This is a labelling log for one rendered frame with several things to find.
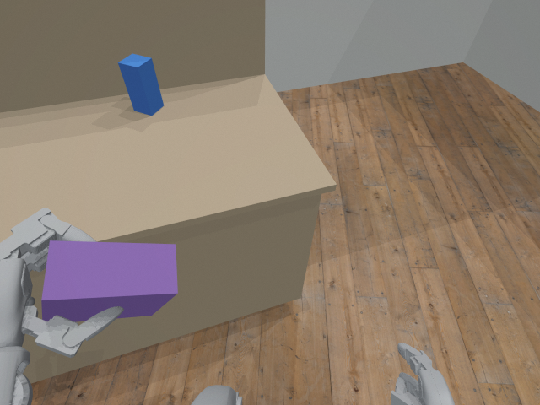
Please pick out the robot right hand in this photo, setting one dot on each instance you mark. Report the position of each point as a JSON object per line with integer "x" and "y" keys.
{"x": 431, "y": 387}

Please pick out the robot left hand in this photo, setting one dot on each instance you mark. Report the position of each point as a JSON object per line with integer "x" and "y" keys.
{"x": 26, "y": 250}

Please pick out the sponge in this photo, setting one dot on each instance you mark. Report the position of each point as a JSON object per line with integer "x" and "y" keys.
{"x": 85, "y": 278}

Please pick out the left robot forearm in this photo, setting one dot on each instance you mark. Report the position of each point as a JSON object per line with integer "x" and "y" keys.
{"x": 15, "y": 387}

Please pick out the table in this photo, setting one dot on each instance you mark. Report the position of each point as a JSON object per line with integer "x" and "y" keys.
{"x": 222, "y": 170}

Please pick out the left robot thigh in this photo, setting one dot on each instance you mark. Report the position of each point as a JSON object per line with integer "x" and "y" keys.
{"x": 218, "y": 395}

